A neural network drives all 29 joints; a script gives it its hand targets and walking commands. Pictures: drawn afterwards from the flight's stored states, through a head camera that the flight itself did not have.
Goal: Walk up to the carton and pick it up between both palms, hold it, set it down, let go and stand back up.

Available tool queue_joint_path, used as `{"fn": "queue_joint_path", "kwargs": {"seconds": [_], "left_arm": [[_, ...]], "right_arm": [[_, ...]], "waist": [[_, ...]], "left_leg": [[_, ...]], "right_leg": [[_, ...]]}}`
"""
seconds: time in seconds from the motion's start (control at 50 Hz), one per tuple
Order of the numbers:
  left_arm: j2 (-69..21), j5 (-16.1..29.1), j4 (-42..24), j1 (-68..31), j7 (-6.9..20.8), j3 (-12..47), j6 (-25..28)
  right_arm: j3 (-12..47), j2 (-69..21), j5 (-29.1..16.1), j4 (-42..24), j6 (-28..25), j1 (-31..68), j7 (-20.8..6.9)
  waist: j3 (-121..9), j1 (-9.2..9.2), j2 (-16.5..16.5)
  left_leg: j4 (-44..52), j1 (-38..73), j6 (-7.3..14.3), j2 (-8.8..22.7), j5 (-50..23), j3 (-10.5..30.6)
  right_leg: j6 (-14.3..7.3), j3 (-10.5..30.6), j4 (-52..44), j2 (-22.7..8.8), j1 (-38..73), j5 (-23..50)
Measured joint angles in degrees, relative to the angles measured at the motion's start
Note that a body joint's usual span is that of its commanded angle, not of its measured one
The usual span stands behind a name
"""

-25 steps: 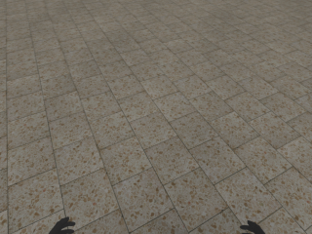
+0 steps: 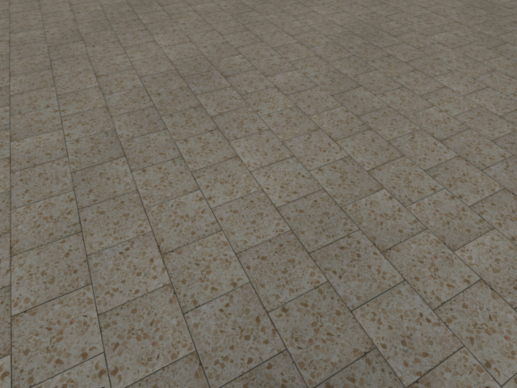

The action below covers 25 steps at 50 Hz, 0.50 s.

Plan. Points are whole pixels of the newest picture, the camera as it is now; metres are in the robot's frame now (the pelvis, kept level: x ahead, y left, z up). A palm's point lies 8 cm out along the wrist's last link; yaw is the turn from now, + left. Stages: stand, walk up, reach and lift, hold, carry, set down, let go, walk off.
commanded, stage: stand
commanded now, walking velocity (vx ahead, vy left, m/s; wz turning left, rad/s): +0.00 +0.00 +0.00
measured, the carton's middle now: out of the picture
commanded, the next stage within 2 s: walk up in 1.86 s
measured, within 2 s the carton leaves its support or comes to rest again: neither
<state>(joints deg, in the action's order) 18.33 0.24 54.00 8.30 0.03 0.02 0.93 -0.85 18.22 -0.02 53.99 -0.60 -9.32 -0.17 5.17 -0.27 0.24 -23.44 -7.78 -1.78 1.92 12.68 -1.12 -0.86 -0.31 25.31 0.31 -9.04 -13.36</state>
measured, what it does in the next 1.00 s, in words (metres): stands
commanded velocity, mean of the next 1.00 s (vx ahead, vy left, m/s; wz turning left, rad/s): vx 0.00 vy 0.00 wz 0.00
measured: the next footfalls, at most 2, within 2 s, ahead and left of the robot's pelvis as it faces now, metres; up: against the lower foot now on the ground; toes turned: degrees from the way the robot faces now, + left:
none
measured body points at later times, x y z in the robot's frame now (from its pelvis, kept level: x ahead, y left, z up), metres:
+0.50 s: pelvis +0.00 +0.00 +0.00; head +0.01 +0.00 +0.45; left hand +0.08 +0.28 -0.13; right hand +0.06 -0.29 -0.13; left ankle +0.00 +0.14 -0.74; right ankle +0.01 -0.11 -0.74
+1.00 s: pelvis +0.00 +0.00 +0.01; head +0.02 +0.00 +0.45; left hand +0.08 +0.29 -0.13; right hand +0.06 -0.29 -0.13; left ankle +0.00 +0.14 -0.74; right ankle +0.01 -0.11 -0.74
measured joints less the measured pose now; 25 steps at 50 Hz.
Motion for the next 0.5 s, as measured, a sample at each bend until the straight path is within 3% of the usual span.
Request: {"fn": "queue_joint_path", "kwargs": {"seconds": [0.5], "left_arm": [[-0.31,0.04,5.44,0.02,-0.2,-0.53,0.21]], "right_arm": [[-0.11,0.05,0.01,5.6,-0.6,-0.7,0.53]], "waist": [[-0.92,-0.08,-0.21]], "left_leg": [[3.46,1.13,-0.25,0.55,-2.12,-0.13]], "right_leg": [[-0.09,-0.03,-4.16,0.44,1.38,2.56]]}}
